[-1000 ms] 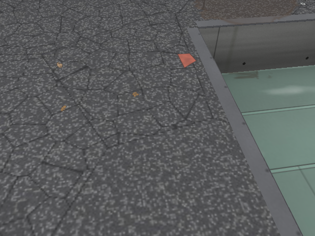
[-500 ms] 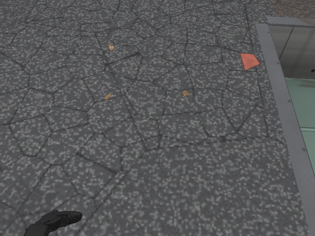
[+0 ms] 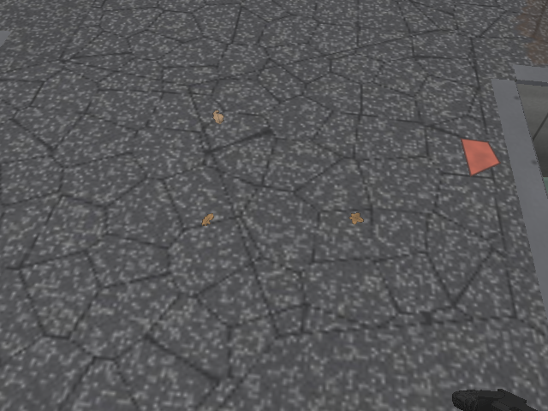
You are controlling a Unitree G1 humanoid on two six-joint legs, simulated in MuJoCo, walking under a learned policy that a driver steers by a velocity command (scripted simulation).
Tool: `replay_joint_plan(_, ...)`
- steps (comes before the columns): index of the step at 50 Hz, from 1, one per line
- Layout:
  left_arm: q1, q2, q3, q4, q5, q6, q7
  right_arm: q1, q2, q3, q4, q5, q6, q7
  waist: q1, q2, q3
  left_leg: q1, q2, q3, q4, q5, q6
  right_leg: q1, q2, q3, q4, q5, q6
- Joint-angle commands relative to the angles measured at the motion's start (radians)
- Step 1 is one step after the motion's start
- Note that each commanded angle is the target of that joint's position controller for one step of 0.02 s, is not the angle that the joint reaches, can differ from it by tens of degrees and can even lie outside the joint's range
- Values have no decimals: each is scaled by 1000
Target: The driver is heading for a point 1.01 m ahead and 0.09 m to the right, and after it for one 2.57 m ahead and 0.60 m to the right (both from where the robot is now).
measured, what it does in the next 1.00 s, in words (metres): steps on the spot: right foot, then left foot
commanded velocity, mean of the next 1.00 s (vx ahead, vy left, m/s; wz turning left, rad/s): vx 0.13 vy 0.00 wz -0.10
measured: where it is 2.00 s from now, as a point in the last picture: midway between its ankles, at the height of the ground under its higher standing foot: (291, 340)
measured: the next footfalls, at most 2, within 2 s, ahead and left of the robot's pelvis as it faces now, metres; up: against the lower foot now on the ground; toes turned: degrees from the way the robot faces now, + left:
right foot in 0.38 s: +0.07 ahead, -0.12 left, +0.00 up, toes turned -17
left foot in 0.90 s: +0.08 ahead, +0.07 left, +0.00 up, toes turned -4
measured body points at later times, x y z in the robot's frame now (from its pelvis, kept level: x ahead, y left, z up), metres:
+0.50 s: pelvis +0.04 -0.03 +0.01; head +0.05 -0.06 +0.46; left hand +0.25 +0.18 -0.08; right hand +0.04 -0.31 -0.13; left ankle +0.08 +0.10 -0.67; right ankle +0.03 -0.11 -0.73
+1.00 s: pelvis +0.09 +0.00 +0.02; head +0.10 +0.03 +0.46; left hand +0.21 +0.27 -0.11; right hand +0.11 -0.28 -0.10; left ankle +0.04 +0.07 -0.73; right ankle +0.07 -0.12 -0.68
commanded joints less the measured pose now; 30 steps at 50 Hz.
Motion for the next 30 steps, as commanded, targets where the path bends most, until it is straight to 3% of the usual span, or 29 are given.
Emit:
replay_joint_plan(1, 35, 97, 32, -62, 27, 27, 2, 159, -109, -37, -23, 15, 17, -18, -89, 111, -176, 384, 343, -296, -202, 502, 154, -285, -71, -23, 278, 20, 12)
replay_joint_plan(3, 13, 82, 35, -71, 34, 52, -17, 136, -106, -35, -16, 11, 16, -27, -65, 158, -127, 281, 286, -163, -240, 560, 142, -241, -83, -42, 277, 94, 43)
replay_joint_plan(5, 6, 71, 36, -82, 29, 68, -24, 145, -114, -40, -8, 8, 10, -26, -51, 134, -149, 258, 279, -105, -244, 605, 155, -214, -72, -51, 280, 128, 55)
replay_joint_plan(10, -115, 55, 24, -145, 32, 97, -44, 147, -134, -51, 5, 2, 21, -26, -62, 154, -129, 228, 287, -14, -272, 378, 157, -206, -103, -78, 81, 201, 57)
replay_joint_plan(14, -196, 69, 16, -193, 26, 103, -58, 166, -182, -70, 12, -3, 41, -16, -90, 173, -128, 196, 304, 22, -250, 210, 144, -96, -95, -131, -101, 179, 35)
replay_joint_plan(17, -212, 80, 17, -219, 23, 93, -57, 178, -217, -84, 17, 4, 59, -11, -91, 159, -121, 200, 320, 32, -182, 120, 110, -20, -80, -158, -261, 182, 6)
replay_joint_plan(18, -186, 81, 18, -213, 25, 82, -54, 182, -220, -88, 22, 8, 67, -10, -74, 127, -122, 170, 303, 61, -118, 64, 71, 53, -64, -160, -371, 241, -8)
replay_joint_plan(19, -149, 111, 25, -201, 32, 67, -45, 233, -202, -88, 38, 1, 77, -7, -68, 18, -127, 112, 260, 108, 6, -40, 8, 137, -92, -70, -503, 309, -23)
replay_joint_plan(20, -139, 219, 42, -219, 39, 51, -30, 280, -119, -70, 15, -11, 90, 2, -94, -277, -117, -78, 137, 199, 299, -406, -71, 213, -373, 298, -614, 509, -77)
replay_joint_plan(21, -104, 302, 68, -227, 32, 52, -23, 185, -123, -61, -37, 0, 110, -13, -31, -293, -93, -191, 12, 73, 423, -498, -86, 133, -491, 427, -624, 711, -232)
replay_joint_plan(22, -96, 227, 50, -210, 28, 55, -18, 156, -142, -64, -25, 7, 121, -15, -34, -158, -87, -176, 48, 1, 484, -423, -84, 133, -436, 316, -614, 722, -239)
replay_joint_plan(23, -168, 163, 25, -213, 26, 56, -11, 175, -129, -63, -6, 23, 120, -9, -77, -143, -67, -140, 52, -20, 472, -335, -75, 95, -372, 218, -622, 707, -210)
replay_joint_plan(24, -244, 117, 8, -220, 28, 56, -8, 209, -130, -63, 25, 25, 114, -5, -115, -123, -73, -98, 57, -25, 441, -263, -72, 95, -310, 141, -627, 693, -170)
replay_joint_plan(25, -279, 86, -4, -226, 21, 50, 1, 244, -142, -68, 54, 11, 114, -1, -126, -135, -89, -55, 46, -8, 443, -218, -72, 102, -280, 83, -621, 758, -157)
replay_joint_plan(26, -287, 51, -20, -222, 22, 43, 4, 277, -139, -67, 79, 8, 118, 4, -132, -119, -119, 3, 37, -14, 429, -202, -75, 106, -269, 40, -618, 809, -151)
replay_joint_plan(28, -269, 40, -33, -198, 29, 29, 9, 280, -112, -58, 97, 20, 124, 14, -124, -86, -115, 69, 23, -37, 326, -198, -78, 111, -277, 2, -626, 777, -134)
replay_joint_plan(30, -252, 87, -23, -177, 31, 27, 16, 243, -112, -56, 90, 21, 128, 16, -99, -102, -83, 82, 6, -40, 237, -212, -73, 129, -291, 2, -617, 698, -134)
Velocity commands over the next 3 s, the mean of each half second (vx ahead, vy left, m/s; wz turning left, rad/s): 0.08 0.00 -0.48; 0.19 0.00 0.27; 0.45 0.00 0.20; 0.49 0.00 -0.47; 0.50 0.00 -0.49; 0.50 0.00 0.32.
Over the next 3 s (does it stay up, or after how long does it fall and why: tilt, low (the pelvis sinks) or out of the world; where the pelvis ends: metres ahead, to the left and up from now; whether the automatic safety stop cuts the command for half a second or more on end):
stays up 1.12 -0.19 -0.01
